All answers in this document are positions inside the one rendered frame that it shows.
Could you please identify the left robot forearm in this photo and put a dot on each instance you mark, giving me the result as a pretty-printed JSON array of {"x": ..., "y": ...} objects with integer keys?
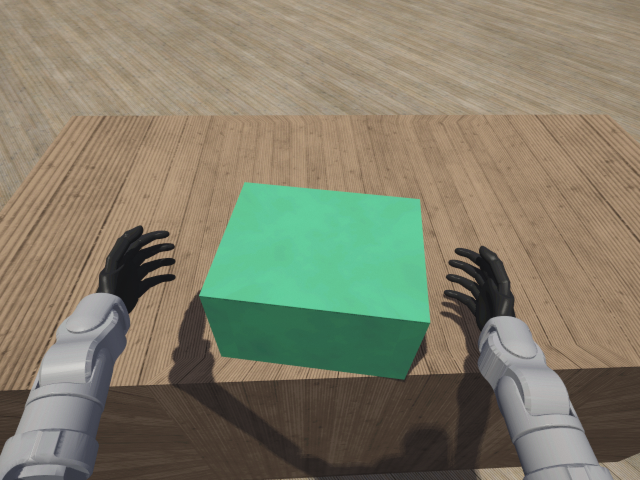
[{"x": 56, "y": 436}]

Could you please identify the left robot hand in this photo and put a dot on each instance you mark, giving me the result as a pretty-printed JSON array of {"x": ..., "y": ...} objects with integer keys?
[{"x": 122, "y": 274}]

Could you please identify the right robot forearm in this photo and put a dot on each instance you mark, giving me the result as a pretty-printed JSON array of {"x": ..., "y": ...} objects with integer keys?
[{"x": 548, "y": 436}]

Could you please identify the pedestal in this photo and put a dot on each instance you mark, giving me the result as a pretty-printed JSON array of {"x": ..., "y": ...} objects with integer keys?
[{"x": 556, "y": 197}]

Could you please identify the right robot hand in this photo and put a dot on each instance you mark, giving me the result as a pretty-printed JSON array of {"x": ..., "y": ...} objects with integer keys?
[{"x": 492, "y": 293}]

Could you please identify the carton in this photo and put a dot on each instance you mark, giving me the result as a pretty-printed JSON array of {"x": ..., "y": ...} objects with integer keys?
[{"x": 320, "y": 279}]

